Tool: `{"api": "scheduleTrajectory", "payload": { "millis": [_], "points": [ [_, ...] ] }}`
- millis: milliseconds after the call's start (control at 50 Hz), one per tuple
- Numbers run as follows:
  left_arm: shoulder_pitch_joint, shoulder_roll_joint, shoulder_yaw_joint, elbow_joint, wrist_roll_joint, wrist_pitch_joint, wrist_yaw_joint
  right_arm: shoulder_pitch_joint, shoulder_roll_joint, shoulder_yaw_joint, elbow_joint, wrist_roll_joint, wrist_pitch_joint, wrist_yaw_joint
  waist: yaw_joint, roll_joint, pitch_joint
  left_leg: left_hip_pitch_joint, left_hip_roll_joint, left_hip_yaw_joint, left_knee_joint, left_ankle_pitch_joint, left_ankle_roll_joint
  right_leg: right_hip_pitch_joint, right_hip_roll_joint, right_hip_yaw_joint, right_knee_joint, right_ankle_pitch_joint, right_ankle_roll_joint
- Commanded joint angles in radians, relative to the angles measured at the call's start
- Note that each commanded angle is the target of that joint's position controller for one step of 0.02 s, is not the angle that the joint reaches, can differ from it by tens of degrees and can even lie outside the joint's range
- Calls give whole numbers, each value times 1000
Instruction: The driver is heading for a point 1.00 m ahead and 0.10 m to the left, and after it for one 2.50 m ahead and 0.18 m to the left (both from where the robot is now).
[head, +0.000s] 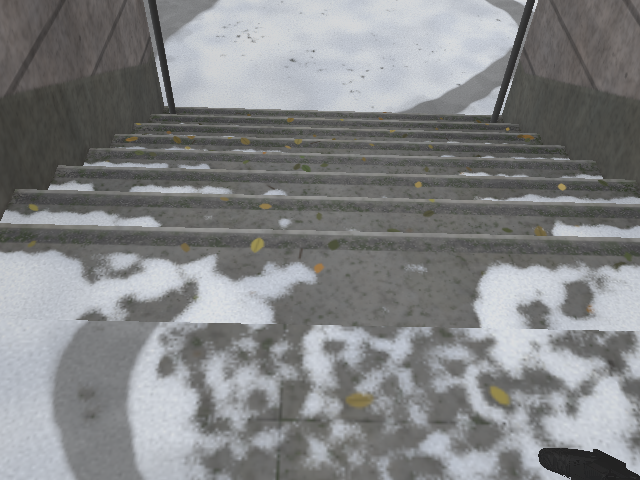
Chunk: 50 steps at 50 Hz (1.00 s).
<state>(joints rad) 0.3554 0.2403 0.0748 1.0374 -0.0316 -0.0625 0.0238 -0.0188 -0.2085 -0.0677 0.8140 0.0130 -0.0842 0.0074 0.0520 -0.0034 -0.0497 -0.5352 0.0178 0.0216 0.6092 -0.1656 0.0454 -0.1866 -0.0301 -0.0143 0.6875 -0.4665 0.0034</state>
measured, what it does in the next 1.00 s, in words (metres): walks ahead: right foot, then left foot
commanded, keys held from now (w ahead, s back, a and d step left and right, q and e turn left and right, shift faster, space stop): w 0.16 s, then no key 0.84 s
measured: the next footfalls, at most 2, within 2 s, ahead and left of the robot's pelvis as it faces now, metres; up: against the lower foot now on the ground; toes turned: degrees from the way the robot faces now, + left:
right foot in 0.46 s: +0.36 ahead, -0.11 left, +0.00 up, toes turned +0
left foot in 0.74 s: +0.28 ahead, +0.14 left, +0.00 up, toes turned +1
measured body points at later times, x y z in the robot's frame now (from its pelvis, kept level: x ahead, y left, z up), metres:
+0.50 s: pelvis +0.21 +0.00 +0.01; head +0.25 -0.01 +0.46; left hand +0.41 +0.22 -0.10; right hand +0.22 -0.26 -0.14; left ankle +0.10 +0.10 -0.71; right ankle +0.32 -0.10 -0.72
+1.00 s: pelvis +0.25 +0.01 +0.02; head +0.27 +0.02 +0.47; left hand +0.34 +0.26 -0.13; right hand +0.29 -0.24 -0.13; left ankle +0.24 +0.14 -0.72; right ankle +0.32 -0.11 -0.72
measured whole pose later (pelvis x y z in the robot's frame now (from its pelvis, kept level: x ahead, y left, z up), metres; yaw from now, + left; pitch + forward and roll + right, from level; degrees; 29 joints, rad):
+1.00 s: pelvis +0.25 +0.01 +0.02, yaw +0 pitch -1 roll +0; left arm 0.13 0.21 0.06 1.02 0.00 0.00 0.04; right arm 0.23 -0.18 -0.06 1.07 0.00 -0.02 -0.04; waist 0.00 -0.01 0.04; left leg -0.21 0.02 0.00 0.52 -0.30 -0.01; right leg -0.32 0.00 -0.01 0.47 -0.15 0.00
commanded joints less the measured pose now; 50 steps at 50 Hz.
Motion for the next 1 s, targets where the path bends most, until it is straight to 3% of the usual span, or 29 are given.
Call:
{"api": "scheduleTrajectory", "payload": {
  "millis": [20,40,60,80,120,180,240,300,380,420,440,460,480,500,520,540,580,600,640,680,720,740,760,780,800,840,1000],
  "points": [
    [0,58,-1,-76,3,-58,-18,517,-212,-63,93,-1,-8,4,-186,270,-280,897,366,-764,-292,-188,264,-711,55,121,643,-75,-52],
    [-98,99,12,-101,-9,-62,-13,409,-173,-50,69,-5,-13,0,-172,197,-156,798,338,-630,-298,-170,219,-783,9,112,656,16,-75],
    [-151,94,13,-118,-1,-54,-1,295,-158,-42,37,-14,-12,-1,-129,100,-95,635,302,-509,-315,-61,194,-722,-43,92,597,126,-82],
    [-162,84,19,-117,15,-44,8,230,-129,-35,30,-18,-13,2,-91,70,-58,506,275,-438,-339,40,184,-649,-70,92,522,179,-78],
    [-131,61,24,-108,15,-22,10,210,-83,-27,43,-17,-15,4,-40,90,-54,398,229,-338,-381,114,166,-530,-92,92,426,217,-77],
    [-183,42,26,-115,26,-14,6,284,-112,-34,80,-12,-23,-7,-35,66,-18,396,221,-247,-411,314,170,-544,-81,74,286,311,-66],
    [-283,9,15,-148,32,-10,1,306,-104,-26,108,-8,-13,-26,-40,72,-5,376,178,-118,-376,609,130,-481,-49,46,100,442,-39],
    [-363,-5,3,-161,24,0,-8,331,-114,-25,135,-5,-2,-35,-62,95,-3,345,138,-48,-348,644,97,-356,-4,13,-51,556,-32],
    [-424,22,-3,-172,26,3,-17,342,-118,-26,170,-5,6,-37,-79,106,8,429,170,-80,-288,613,114,-320,8,23,-141,519,-48],
    [-383,43,1,-155,35,-9,-23,325,-116,-27,176,-1,6,-36,-53,100,-11,478,170,-102,-207,599,101,-250,21,18,-238,504,-76],
    [-322,71,11,-132,44,-16,-24,330,-119,-28,179,3,5,-35,-29,81,-38,481,131,-93,-137,594,76,-146,34,9,-313,626,-96],
    [-245,128,26,-108,54,-21,-19,339,-117,-29,169,-8,-2,-35,-26,34,-109,401,76,-68,-31,512,37,44,-39,70,-260,1018,-131],
    [-178,146,25,-96,68,-16,-14,453,-31,-7,193,-14,-12,-28,-60,-82,-237,162,12,-44,150,186,-23,375,-204,198,-152,1376,-269],
    [-113,72,2,-83,62,-4,-15,474,-22,10,203,-12,-7,-24,-20,-191,-336,99,-28,-61,340,-334,-68,435,-336,333,-185,1430,-373],
    [-135,37,-14,-89,47,5,-18,418,-74,-7,190,2,10,-20,-23,-175,-313,51,-13,-102,434,-523,-88,378,-336,369,-233,1219,-371],
    [-205,47,-16,-107,47,11,-18,354,-98,-16,174,10,30,-25,-37,-113,-245,23,18,-114,467,-508,-92,275,-305,349,-273,986,-332],
    [-333,53,-18,-141,49,20,-10,290,-85,-22,165,-1,73,-46,-79,-57,-109,72,54,-98,357,-426,-96,19,-248,294,-366,649,-261],
    [-370,61,-15,-148,51,28,-6,289,-67,-21,165,-3,85,-55,-96,-86,-80,136,54,-83,262,-385,-95,-69,-212,267,-400,515,-231],
    [-378,64,-11,-147,55,43,1,296,-38,-16,180,-9,94,-64,-103,-126,-70,256,26,-45,122,-266,-88,-154,-158,213,-431,368,-206],
    [-371,59,-12,-138,42,51,4,317,-30,-16,205,-13,98,-61,-121,-123,-74,356,5,-15,-19,-89,-72,-188,-131,185,-439,206,-179],
    [-335,41,-17,-117,29,54,3,302,-46,-16,207,-33,107,-53,-117,-102,-38,407,18,-21,-104,-26,-47,-230,-104,181,-463,-14,-114],
    [-321,47,-16,-110,31,54,2,289,-70,-17,196,-36,109,-52,-106,-88,1,392,49,-41,-147,-66,-28,-241,-91,177,-458,-78,-80],
    [-301,61,-8,-112,33,57,5,272,-124,-28,196,-26,109,-55,-71,-32,46,305,51,-38,-153,-196,-8,-222,-52,140,-457,-69,-55],
    [-311,67,-7,-113,36,57,12,262,-119,-29,202,-18,101,-56,-75,11,73,210,51,-54,-192,-281,-3,-150,-28,104,-416,-19,-41],
    [-308,62,-7,-109,35,56,16,246,-95,-23,204,-18,89,-57,-67,38,79,174,56,-63,-225,-287,-9,-101,-20,89,-373,50,-39],
    [-275,42,-9,-93,35,54,20,217,-84,-19,205,-20,71,-55,-46,83,74,154,62,-74,-255,-259,-22,-43,-4,59,-313,161,-45],
    [-248,46,-6,-48,34,55,11,254,-85,-10,219,-13,52,-50,-49,32,55,210,53,-70,-231,-119,-18,3,-4,38,-254,350,-48]
  ]
}}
